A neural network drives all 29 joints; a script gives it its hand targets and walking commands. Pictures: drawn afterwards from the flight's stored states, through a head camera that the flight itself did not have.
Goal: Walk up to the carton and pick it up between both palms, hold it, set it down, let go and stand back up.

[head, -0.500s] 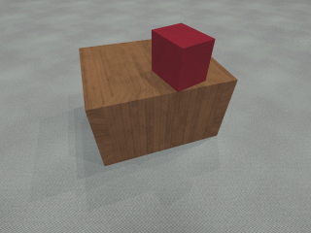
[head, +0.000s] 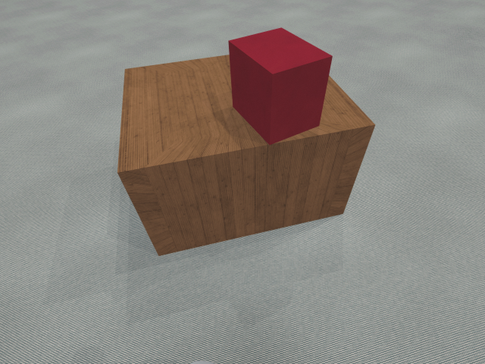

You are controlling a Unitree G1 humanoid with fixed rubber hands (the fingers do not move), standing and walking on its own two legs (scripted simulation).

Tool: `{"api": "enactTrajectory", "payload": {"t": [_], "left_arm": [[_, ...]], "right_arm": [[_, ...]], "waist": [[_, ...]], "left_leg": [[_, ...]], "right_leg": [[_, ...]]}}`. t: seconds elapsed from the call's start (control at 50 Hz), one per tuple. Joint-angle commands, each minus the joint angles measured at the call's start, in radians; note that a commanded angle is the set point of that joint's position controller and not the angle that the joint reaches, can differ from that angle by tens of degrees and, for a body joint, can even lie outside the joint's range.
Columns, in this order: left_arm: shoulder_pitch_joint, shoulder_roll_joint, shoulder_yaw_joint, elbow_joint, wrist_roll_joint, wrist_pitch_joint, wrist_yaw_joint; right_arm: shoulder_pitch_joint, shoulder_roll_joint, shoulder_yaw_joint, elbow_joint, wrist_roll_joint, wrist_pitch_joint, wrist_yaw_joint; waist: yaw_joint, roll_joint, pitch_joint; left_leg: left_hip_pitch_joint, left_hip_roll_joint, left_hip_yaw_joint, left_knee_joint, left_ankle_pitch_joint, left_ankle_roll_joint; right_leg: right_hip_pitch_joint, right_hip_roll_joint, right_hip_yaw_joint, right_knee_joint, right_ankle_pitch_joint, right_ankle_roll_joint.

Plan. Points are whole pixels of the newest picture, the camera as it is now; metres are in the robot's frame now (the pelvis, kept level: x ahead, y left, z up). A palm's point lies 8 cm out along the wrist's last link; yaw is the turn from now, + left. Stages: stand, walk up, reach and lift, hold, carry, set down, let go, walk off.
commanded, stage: walk up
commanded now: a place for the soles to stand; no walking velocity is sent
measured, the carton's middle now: (275, 85) +1.05 -0.05 -0.07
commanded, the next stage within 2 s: none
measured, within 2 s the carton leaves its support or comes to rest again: neither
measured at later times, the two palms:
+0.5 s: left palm (100, 353) +0.18 +0.30 -0.13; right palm (456, 345) +0.21 -0.34 -0.10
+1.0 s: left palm (153, 305) +0.26 +0.21 -0.10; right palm out of the picture +0.30 -0.43 -0.10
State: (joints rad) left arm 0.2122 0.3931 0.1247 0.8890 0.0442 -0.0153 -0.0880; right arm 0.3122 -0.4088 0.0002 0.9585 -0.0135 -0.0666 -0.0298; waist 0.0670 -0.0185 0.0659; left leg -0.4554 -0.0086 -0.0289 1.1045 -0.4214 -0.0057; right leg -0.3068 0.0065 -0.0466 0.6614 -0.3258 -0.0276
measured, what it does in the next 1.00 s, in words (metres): walks ahead: left foot, then right foot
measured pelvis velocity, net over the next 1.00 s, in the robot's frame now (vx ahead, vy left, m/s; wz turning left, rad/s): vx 0.21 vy -0.12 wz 0.12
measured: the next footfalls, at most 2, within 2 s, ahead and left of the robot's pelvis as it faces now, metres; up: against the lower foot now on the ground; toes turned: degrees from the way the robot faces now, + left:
left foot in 0.34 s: +0.21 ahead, +0.12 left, +0.00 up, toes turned +3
right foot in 0.70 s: +0.31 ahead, -0.20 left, +0.00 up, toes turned +2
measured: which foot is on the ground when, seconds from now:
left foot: up 0.00-0.32, down 0.34-0.72, up 0.74-1.00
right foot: down 0.00-0.36, up 0.38-0.68, down 0.70-1.00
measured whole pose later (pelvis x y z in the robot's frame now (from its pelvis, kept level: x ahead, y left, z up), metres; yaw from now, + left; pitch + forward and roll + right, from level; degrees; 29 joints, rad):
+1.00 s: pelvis +0.21 -0.12 -0.01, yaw +7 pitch -3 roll +1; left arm 0.23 0.41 0.11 0.78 0.04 0.01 -0.07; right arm 0.33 -0.41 0.00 0.89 -0.01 -0.07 -0.06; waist 0.04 -0.03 0.05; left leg -0.45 0.00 -0.03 1.04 -0.45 -0.01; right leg -0.34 -0.02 -0.10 0.71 -0.31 -0.05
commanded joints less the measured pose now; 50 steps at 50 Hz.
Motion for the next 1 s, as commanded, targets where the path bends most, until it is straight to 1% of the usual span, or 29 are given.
{"api": "enactTrajectory", "payload": {"t": [0.0, 0.04, 0.08, 0.1, 0.16, 0.22, 0.26, 0.32, 0.34, 0.36, 0.38, 0.42, 0.44, 0.5, 0.54, 0.6, 0.64, 0.66, 0.68, 0.7, 0.72, 0.74, 0.76, 0.8, 0.82, 0.84, 0.9, 0.94, 0.98], "left_arm": [[0.069, 0.238, 0.046, -0.095, -0.017, -0.032, 0.031], [0.069, 0.22, 0.042, -0.098, -0.025, -0.035, 0.032], [0.083, 0.23, 0.038, -0.091, -0.025, -0.031, 0.031], [0.089, 0.237, 0.041, -0.091, -0.021, -0.03, 0.033], [0.168, 0.229, 0.036, -0.084, -0.021, -0.024, 0.041], [0.176, 0.221, 0.024, -0.086, -0.023, -0.017, 0.053], [0.129, 0.212, 0.018, -0.099, -0.019, -0.006, 0.046], [0.013, 0.185, -0.008, -0.136, -0.029, -0.003, 0.041], [0.028, 0.141, -0.017, -0.149, -0.019, -0.005, 0.042], [0.015, 0.111, -0.017, -0.179, -0.01, -0.004, 0.041], [-0.031, 0.23, 0.023, -0.187, -0.002, 0.012, 0.041], [-0.033, 0.261, 0.031, -0.191, -0.016, 0.018, 0.037], [-0.044, 0.251, 0.029, -0.187, -0.019, 0.014, 0.032], [-0.016, 0.221, 0.026, -0.17, -0.013, 0.02, 0.018], [-0.011, 0.208, 0.024, -0.19, -0.014, 0.029, 0.012], [-0.061, 0.218, 0.035, -0.219, -0.008, 0.023, -0.001], [-0.011, 0.213, 0.044, -0.202, -0.009, 0.015, 0.0], [0.064, 0.216, 0.059, -0.175, -0.008, 0.016, -0.001], [0.209, 0.229, 0.073, -0.13, -0.013, 0.009, 0.01], [0.31, 0.286, 0.092, -0.107, -0.008, 0.002, 0.024], [0.247, 0.337, 0.092, -0.147, 0.013, -0.001, 0.039], [0.144, 0.369, 0.096, -0.167, -0.004, 0.005, 0.03], [0.08, 0.349, 0.083, -0.182, -0.013, 0.009, 0.025], [0.021, 0.292, 0.066, -0.186, -0.014, 0.009, 0.025], [0.004, 0.284, 0.064, -0.19, -0.01, 0.009, 0.022], [-0.004, 0.282, 0.064, -0.199, -0.008, 0.01, 0.021], [0.028, 0.289, 0.064, -0.187, -0.002, 0.015, 0.016], [0.086, 0.289, 0.053, -0.184, -0.004, 0.015, 0.018], [0.084, 0.301, 0.057, -0.182, 0.001, 0.018, 0.018]], "right_arm": [[0.021, -0.229, -0.104, -0.069, 0.015, -0.005, -0.002], [0.006, -0.216, -0.1, -0.075, 0.014, -0.01, -0.002], [-0.043, -0.222, -0.093, -0.085, 0.011, -0.01, 0.001], [-0.063, -0.209, -0.091, -0.088, 0.01, -0.01, 0.003], [-0.101, -0.186, -0.078, -0.111, 0.007, -0.017, 0.0], [-0.094, -0.154, -0.065, -0.135, 0.007, -0.024, -0.009], [-0.066, -0.158, -0.063, -0.128, 0.008, -0.032, -0.011], [0.21, -0.203, -0.102, -0.057, 0.001, -0.038, -0.042], [0.279, -0.263, -0.129, -0.052, -0.005, -0.035, -0.051], [0.289, -0.362, -0.152, -0.061, -0.011, -0.03, -0.065], [0.241, -0.413, -0.16, -0.108, 0.013, -0.032, -0.068], [0.12, -0.365, -0.153, -0.137, 0.023, -0.041, -0.073], [0.128, -0.334, -0.138, -0.13, 0.021, -0.046, -0.073], [0.123, -0.301, -0.114, -0.122, 0.009, -0.053, -0.065], [0.091, -0.32, -0.119, -0.132, 0.005, -0.055, -0.063], [0.079, -0.363, -0.135, -0.152, -0.006, -0.062, -0.064], [0.038, -0.351, -0.127, -0.153, 0.001, -0.06, -0.064], [-0.002, -0.341, -0.127, -0.162, 0.001, -0.054, -0.06], [-0.012, -0.285, -0.106, -0.163, -0.008, -0.042, -0.054], [0.024, -0.173, -0.075, -0.161, -0.009, -0.035, -0.055], [0.027, -0.129, -0.062, -0.175, -0.004, -0.022, -0.064], [0.031, -0.229, -0.092, -0.146, 0.006, -0.004, -0.067], [0.026, -0.271, -0.099, -0.123, 0.005, -0.004, -0.064], [0.117, -0.269, -0.105, -0.088, 0.017, -0.013, -0.045], [0.161, -0.269, -0.111, -0.08, 0.017, -0.014, -0.036], [0.164, -0.271, -0.116, -0.081, 0.014, -0.017, -0.029], [0.075, -0.258, -0.105, -0.108, 0.013, -0.019, -0.023], [0.058, -0.248, -0.096, -0.127, 0.008, -0.024, -0.017], [0.086, -0.246, -0.104, -0.121, 0.011, -0.028, -0.02]], "waist": [[0.011, -0.097, 0.013], [-0.004, -0.054, 0.051], [0.014, -0.078, 0.064], [0.026, -0.114, 0.095], [0.051, -0.051, 0.047], [0.044, -0.084, -0.019], [0.022, -0.102, -0.03], [-0.125, -0.025, -0.188], [-0.164, 0.06, -0.194], [-0.159, 0.278, -0.16], [-0.163, 0.175, -0.12], [-0.1, 0.053, -0.066], [-0.093, 0.008, -0.038], [-0.083, 0.099, 0.014], [-0.073, 0.17, -0.012], [-0.076, 0.168, -0.04], [-0.05, 0.178, -0.068], [0.006, 0.176, -0.106], [0.066, 0.093, -0.165], [0.129, -0.224, -0.187], [0.099, -0.301, -0.092], [0.06, -0.211, -0.039], [0.028, -0.194, 0.018], [-0.023, -0.168, 0.038], [-0.044, -0.187, 0.026], [-0.045, -0.122, -0.007], [-0.014, -0.136, 0.031], [0.014, -0.101, 0.056], [0.008, -0.148, 0.03]], "left_leg": [[-0.202, 0.043, -0.064, 0.027, 0.121, 0.008], [-0.217, 0.043, -0.07, -0.026, 0.152, 0.012], [-0.2, 0.053, -0.046, -0.118, 0.127, 0.005], [-0.208, 0.054, -0.025, -0.16, 0.132, 0.003], [-0.221, 0.047, 0.009, -0.257, 0.082, 0.023], [-0.19, 0.056, 0.082, -0.386, 0.083, 0.033], [-0.078, 0.023, 0.128, -0.494, 0.088, 0.039], [0.409, -0.024, 0.177, -0.655, 0.351, 0.08], [0.592, 0.094, -0.072, -0.635, 0.253, 0.151], [0.68, 0.335, -0.548, -0.68, 0.233, 0.28], [0.559, 0.457, -0.816, -0.761, 0.114, 0.387], [0.453, 0.448, -0.688, -0.739, 0.147, 0.39], [0.419, 0.371, -0.581, -0.697, 0.256, 0.337], [0.249, 0.283, -0.39, -0.639, 0.476, 0.283], [0.223, 0.292, -0.366, -0.625, 0.413, 0.273], [0.17, 0.3, -0.358, -0.594, 0.365, 0.263], [0.085, 0.257, -0.248, -0.528, 0.316, 0.206], [-0.032, 0.229, -0.192, -0.484, 0.21, 0.183], [-0.132, 0.154, -0.092, -0.271, 0.168, 0.139], [-0.282, 0.005, 0.001, 0.018, -0.077, 0.082], [-0.372, -0.056, -0.018, 0.207, -0.175, 0.044], [-0.348, -0.02, -0.061, 0.246, -0.135, 0.043], [-0.312, 0.026, -0.026, 0.263, -0.076, 0.031], [-0.209, 0.056, -0.035, 0.182, -0.003, 0.024], [-0.175, 0.067, -0.015, 0.14, -0.006, 0.024], [-0.133, 0.053, 0.004, 0.082, -0.028, 0.016], [-0.109, 0.049, 0.033, -0.104, -0.106, 0.012], [-0.093, 0.042, 0.051, -0.181, -0.117, 0.013], [-0.085, 0.037, 0.07, -0.247, -0.107, 0.013]], "right_leg": [[0.181, -0.214, 0.342, -0.461, -0.255, 0.026], [0.211, -0.231, 0.322, -0.464, -0.143, 0.008], [0.23, -0.224, 0.256, -0.467, -0.152, -0.045], [0.235, -0.221, 0.229, -0.468, -0.088, -0.027], [0.38, -0.247, 0.23, -0.373, 0.309, -0.045], [0.451, -0.248, 0.149, -0.262, 0.629, -0.079], [0.386, -0.202, 0.09, -0.182, 0.666, -0.097], [0.178, -0.107, -0.04, 0.169, 0.656, -0.049], [-0.078, -0.076, -0.034, 0.337, 0.361, -0.025], [-0.394, 0.044, -0.02, 0.516, -0.189, 0.042], [-0.44, -0.011, 0.162, 0.661, -0.309, 0.069], [-0.443, -0.081, 0.227, 0.725, -0.242, 0.069], [-0.415, -0.102, 0.238, 0.646, -0.19, 0.058], [-0.348, -0.099, 0.172, 0.54, -0.124, 0.039], [-0.322, -0.112, 0.154, 0.456, -0.108, 0.045], [-0.239, -0.134, 0.147, 0.276, -0.07, 0.043], [-0.056, -0.098, 0.099, 0.143, 0.007, 0.028], [0.151, -0.076, 0.076, 0.068, 0.072, 0.03], [0.373, -0.044, 0.086, -0.047, 0.042, 0.027], [0.474, -0.131, 0.23, -0.202, -0.095, 0.032], [0.28, -0.345, 0.597, -0.436, -0.474, -0.006], [0.138, -0.393, 0.732, -0.542, -0.777, -0.057], [0.062, -0.364, 0.662, -0.517, -0.741, -0.099], [0.035, -0.261, 0.469, -0.446, -0.584, -0.063], [0.028, -0.255, 0.423, -0.419, -0.554, -0.094], [0.02, -0.259, 0.391, -0.403, -0.52, -0.128], [0.039, -0.285, 0.358, -0.388, -0.459, -0.18], [0.055, -0.29, 0.337, -0.38, -0.382, -0.186], [0.09, -0.281, 0.301, -0.362, -0.351, -0.184]]}}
